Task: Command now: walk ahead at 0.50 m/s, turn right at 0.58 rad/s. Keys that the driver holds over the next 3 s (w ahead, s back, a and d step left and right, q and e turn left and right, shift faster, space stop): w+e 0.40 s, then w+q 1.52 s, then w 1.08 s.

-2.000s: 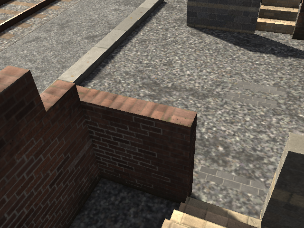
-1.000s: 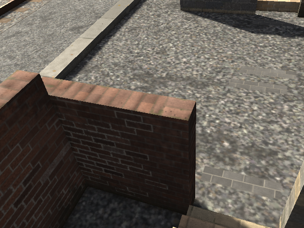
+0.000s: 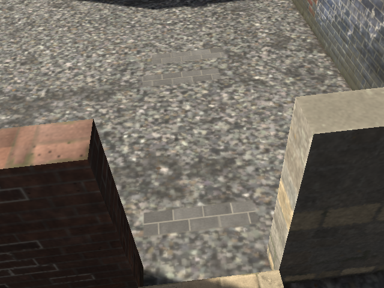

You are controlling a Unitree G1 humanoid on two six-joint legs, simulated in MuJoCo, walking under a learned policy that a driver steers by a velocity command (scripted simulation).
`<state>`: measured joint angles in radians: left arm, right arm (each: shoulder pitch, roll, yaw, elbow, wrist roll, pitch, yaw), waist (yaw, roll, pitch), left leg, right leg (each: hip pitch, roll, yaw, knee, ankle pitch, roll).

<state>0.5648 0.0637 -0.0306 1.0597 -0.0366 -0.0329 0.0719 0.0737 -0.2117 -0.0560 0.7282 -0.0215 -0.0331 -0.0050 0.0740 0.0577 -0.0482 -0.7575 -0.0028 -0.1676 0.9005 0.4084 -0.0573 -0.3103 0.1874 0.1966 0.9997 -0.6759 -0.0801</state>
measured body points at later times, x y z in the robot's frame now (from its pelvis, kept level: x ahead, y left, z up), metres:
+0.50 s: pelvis +0.22 -0.04 -0.22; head +0.20 -0.02 +0.23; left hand +0.42 +0.10 -0.34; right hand +0.01 -0.17 -0.35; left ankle +0.10 +0.16 -0.89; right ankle +0.42 -0.29 -0.83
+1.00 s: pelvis +0.44 -0.20 -0.38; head +0.43 -0.21 +0.07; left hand +0.35 +0.01 -0.52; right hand +0.57 -0.46 -0.49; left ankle +0.62 -0.05 -1.00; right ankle +0.39 -0.31 -1.10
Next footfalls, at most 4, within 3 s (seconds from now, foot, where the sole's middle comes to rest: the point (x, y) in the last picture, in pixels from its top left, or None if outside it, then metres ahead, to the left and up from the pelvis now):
0.14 left None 0.14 0.15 -0.92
0.68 right None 0.43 -0.32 -1.14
1.28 left None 0.65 -0.06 -1.35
1.68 right None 0.76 -0.30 -1.35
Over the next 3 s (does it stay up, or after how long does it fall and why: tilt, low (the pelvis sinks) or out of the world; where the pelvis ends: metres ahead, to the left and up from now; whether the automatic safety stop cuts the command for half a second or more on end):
stays up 0.99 0.01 -0.85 its command is cut before an obstacle after 1.0 s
